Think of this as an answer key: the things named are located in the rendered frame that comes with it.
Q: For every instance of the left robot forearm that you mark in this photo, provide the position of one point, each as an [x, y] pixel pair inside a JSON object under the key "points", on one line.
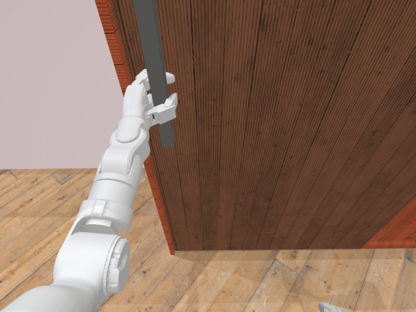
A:
{"points": [[108, 209]]}

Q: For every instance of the handle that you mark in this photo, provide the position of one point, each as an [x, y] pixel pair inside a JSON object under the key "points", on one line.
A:
{"points": [[148, 27]]}

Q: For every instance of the wardrobe door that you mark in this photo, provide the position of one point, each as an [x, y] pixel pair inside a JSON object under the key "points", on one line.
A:
{"points": [[401, 228], [295, 123]]}

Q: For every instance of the robot left hand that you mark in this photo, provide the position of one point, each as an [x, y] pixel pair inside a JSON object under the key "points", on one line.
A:
{"points": [[137, 103]]}

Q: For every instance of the robot left upper arm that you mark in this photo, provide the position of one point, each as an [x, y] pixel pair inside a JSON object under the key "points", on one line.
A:
{"points": [[90, 267]]}

